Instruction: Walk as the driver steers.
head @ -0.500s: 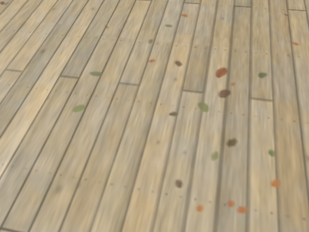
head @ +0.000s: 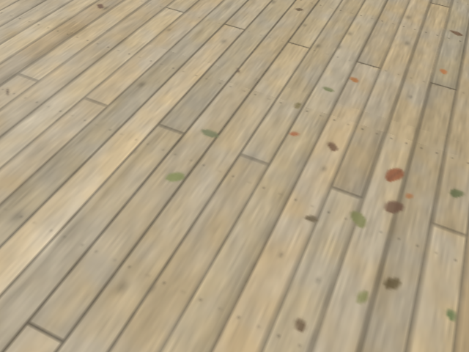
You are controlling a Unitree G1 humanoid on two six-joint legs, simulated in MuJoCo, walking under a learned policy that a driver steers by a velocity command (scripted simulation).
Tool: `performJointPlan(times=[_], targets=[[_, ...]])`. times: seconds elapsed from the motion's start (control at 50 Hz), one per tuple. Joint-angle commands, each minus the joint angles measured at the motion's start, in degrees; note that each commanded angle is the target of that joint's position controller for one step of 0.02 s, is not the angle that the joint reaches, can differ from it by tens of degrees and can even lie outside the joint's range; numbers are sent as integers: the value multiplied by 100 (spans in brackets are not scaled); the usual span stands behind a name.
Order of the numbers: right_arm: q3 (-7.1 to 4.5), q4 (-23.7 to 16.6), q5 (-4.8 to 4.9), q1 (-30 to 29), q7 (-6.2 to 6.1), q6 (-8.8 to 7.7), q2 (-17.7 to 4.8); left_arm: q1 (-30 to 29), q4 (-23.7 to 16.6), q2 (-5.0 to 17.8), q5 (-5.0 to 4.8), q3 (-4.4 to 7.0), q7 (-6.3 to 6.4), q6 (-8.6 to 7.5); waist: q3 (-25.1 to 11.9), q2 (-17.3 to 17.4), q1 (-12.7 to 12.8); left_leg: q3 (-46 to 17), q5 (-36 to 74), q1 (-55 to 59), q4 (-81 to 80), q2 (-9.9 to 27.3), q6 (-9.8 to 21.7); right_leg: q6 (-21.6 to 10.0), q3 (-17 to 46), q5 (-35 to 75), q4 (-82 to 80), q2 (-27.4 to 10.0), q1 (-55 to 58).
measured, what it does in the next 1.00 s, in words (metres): walks ahead: right foot, then left foot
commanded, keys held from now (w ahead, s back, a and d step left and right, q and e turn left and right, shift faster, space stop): w+shift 0.80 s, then w+e+shift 0.20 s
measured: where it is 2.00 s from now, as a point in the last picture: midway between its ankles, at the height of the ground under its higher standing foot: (315, 122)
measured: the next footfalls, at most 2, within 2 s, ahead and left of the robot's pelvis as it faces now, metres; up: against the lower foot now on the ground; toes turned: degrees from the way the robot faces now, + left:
right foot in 0.30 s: +0.24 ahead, -0.16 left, +0.00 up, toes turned -3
left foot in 0.78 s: +0.70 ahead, +0.00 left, +0.00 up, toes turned +3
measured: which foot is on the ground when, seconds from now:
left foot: down 0.00-0.32, up 0.34-0.76, down 0.78-1.00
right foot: up 0.00-0.28, down 0.30-0.76, up 0.78-1.00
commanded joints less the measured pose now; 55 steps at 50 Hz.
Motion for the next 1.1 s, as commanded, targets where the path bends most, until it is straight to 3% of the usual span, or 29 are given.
performJointPlan(times=[0.02,0.12,0.24,0.26,0.28,0.3,0.32,0.34,0.36,0.38,0.4,0.44,0.48,0.54,0.62,0.68,0.72,0.76,0.78,0.8,0.82,0.84,0.86,0.88,0.92,0.96,0.98,1.04,1.1], targets=[[-293,-113,42,191,-38,-256,-1009,-850,-533,445,-5,131,-38,-212,490,936,-291,-1556,-1972,507,-1272,1389,752,108,87,477,-138,-140,-1567],[-345,20,28,395,-44,-389,-1112,-1351,-684,325,-53,76,-43,-286,655,912,-413,-1398,-1764,113,-1337,1530,827,202,90,803,-1074,-191,-1308],[-408,137,6,390,-22,-468,-1324,-1538,-923,412,-83,57,-37,-373,919,718,-316,-1144,-1405,-300,-1378,1740,832,-246,-102,484,-1946,-131,-178],[-410,160,2,334,-11,-465,-1348,-1258,-870,424,-78,67,-2,-393,853,664,-150,-991,-886,-432,-1129,1688,803,-345,-214,426,-2137,-16,372],[-398,201,-23,280,-5,-469,-1341,-560,-670,510,-54,122,71,-426,570,497,233,-667,494,-696,-267,1476,713,-423,-335,294,-2306,213,1376],[-337,227,-79,259,5,-485,-1175,735,-266,799,16,243,187,-496,-164,-30,815,-136,1748,-1393,1594,1028,579,-550,-116,-116,-2299,180,3081],[-162,-94,8,216,19,-539,-629,1818,-124,1612,153,418,283,-539,-1018,-1575,1215,445,656,-2901,4175,329,247,-935,2299,-2939,-3230,-1412,4428],[-169,-245,16,-125,-3,-590,-616,1616,-125,1489,97,348,228,-589,-769,-1628,980,-252,-1347,-4112,5287,-347,291,-981,4637,-3995,-4305,-1882,4185],[-210,-224,-42,-236,19,-575,-795,834,-233,1101,69,244,200,-557,-143,-693,545,-480,-833,-4551,5830,109,387,-943,4013,-3425,-3997,-1889,3617],[-211,-165,-87,-248,100,-586,-870,488,-308,824,1,180,171,-568,-71,-136,335,-369,-345,-4344,5679,436,375,-920,3238,-2704,-3871,-1663,3118],[-201,-106,-117,-111,171,-560,-840,283,-311,674,-33,125,161,-587,-16,-79,85,-203,-121,-4034,5362,686,293,-866,2706,-2317,-4050,-1396,2655],[-135,-69,-247,-114,265,-400,-678,207,-225,513,-79,43,173,-688,273,-344,-101,13,126,-3827,5209,901,57,-872,2114,-1903,-4473,-1056,1979],[-92,-212,-209,-504,305,-294,-587,454,-26,472,-133,35,156,-786,658,-222,-115,155,566,-4246,5096,1013,-81,-979,1761,-1357,-4793,-940,1787],[-40,-518,-151,-1421,313,-281,-582,858,200,380,-186,6,122,-859,1011,27,45,490,1173,-4529,4139,1004,-201,-1056,1046,-8,-5106,-679,1782],[109,-776,-92,-2200,389,-342,-362,1200,475,379,-237,-32,193,-965,1125,62,139,937,2059,-3489,2354,770,-22,-949,413,2119,-5557,-628,1857],[124,-784,-68,-2271,319,-357,-405,1250,678,581,-224,-34,239,-960,884,-59,40,1167,1955,-2848,1685,398,234,-832,60,4613,-5218,-740,2808],[39,-667,-74,-1752,200,-336,-635,1256,794,859,-105,11,318,-875,253,-455,-282,1273,1096,-2100,1712,-85,371,-728,-20,7174,-4060,-911,3493],[-170,-58,-54,268,34,-322,-1081,1013,844,1047,46,64,415,-682,-782,-599,-1225,1122,249,-119,1508,-299,574,-667,-119,7580,-1478,-982,3300],[-311,227,-145,1380,-77,-312,-1414,929,757,810,82,15,417,-661,-1368,-356,-1609,371,-725,1499,1707,436,724,-700,-118,6019,394,-771,2082],[-507,247,-343,1430,-124,-338,-1930,1569,494,-216,-172,-206,236,-733,-1985,1470,-811,-2843,-2772,3233,1198,2268,1466,-501,68,658,2895,301,-538],[-471,206,-189,1195,-29,-346,-1578,1187,471,264,-239,-128,244,-823,-2180,1045,-940,-4577,-3314,3095,15,2455,1369,-699,862,-732,3436,554,-1285],[-438,265,-181,574,-18,-400,-1312,445,255,379,-292,-93,282,-828,-869,631,-713,-3339,-2638,2089,-142,2223,1123,-772,831,-13,3277,128,-1716],[-377,287,-175,293,5,-463,-967,300,243,314,-261,-136,262,-827,-344,103,-516,-2567,-1857,1131,-299,2122,999,-785,776,324,2892,-122,-1508],[-329,333,-194,104,-8,-514,-779,269,294,227,-213,-145,215,-753,31,2,-283,-1925,-1392,391,-476,1910,791,-766,796,381,2619,-302,-1263],[-202,509,-125,130,-13,-623,-425,485,339,-1,-72,-186,81,-518,345,365,69,-1036,-1033,-573,-867,1657,509,-620,819,426,2302,-526,-815],[-213,640,0,187,14,-745,-468,84,195,-90,-55,-199,5,-354,716,402,155,-241,-464,-789,-1178,1479,284,-515,711,728,2103,-645,-1238],[-221,653,-6,233,34,-792,-526,-232,47,-110,-69,-217,-16,-318,835,458,126,158,-9,-900,-1294,1403,183,-480,584,1039,1830,-653,-1373],[-180,715,-25,316,57,-873,-455,-1016,-208,-127,-162,-263,-61,-354,1050,434,20,1332,1586,-895,-1405,898,-89,-515,30,2089,691,-434,-1389],[-145,839,39,702,-53,-897,-589,-1722,-453,-171,-165,-330,-144,-437,1116,236,-127,1810,3502,-263,-1406,979,-287,-691,-628,2708,-692,-149,-1093]])
Velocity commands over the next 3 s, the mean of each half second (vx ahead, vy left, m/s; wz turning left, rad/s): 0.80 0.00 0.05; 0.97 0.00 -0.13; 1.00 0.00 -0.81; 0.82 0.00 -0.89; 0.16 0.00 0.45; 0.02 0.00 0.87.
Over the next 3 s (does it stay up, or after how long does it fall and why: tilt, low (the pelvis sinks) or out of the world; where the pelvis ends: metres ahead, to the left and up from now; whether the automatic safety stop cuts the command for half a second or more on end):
stays up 1.68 -0.45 -0.02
